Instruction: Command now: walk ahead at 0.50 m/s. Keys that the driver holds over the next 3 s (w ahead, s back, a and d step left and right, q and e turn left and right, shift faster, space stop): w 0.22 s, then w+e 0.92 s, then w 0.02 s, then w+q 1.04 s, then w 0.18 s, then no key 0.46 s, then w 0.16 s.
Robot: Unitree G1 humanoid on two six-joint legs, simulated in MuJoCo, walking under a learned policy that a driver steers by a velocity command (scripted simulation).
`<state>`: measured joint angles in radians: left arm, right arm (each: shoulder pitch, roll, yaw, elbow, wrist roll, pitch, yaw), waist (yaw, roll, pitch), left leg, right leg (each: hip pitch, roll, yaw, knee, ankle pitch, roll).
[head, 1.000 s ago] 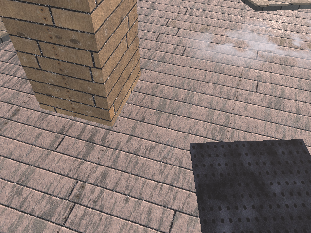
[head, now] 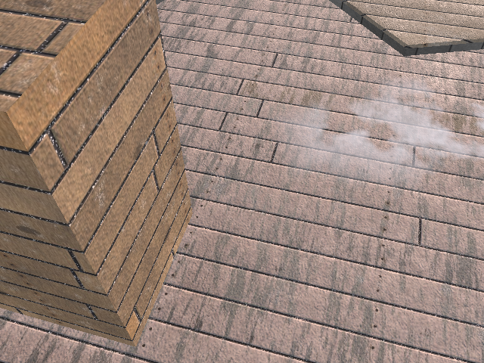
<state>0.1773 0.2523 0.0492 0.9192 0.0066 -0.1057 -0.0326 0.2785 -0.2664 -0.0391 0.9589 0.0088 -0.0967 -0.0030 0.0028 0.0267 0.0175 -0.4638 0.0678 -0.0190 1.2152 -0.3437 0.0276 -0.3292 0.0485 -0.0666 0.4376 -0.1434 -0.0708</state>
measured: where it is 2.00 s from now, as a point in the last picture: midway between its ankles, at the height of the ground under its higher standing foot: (353, 206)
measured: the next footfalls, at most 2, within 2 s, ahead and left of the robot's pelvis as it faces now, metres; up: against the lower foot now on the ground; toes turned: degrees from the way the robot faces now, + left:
left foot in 0.38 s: +0.36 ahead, +0.15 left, +0.00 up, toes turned +0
right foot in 0.90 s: +0.55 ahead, -0.19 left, +0.00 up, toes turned -21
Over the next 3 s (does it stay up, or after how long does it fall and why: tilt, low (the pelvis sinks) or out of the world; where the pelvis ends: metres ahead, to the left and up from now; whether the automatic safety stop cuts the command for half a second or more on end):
stays up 1.41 -0.30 -0.01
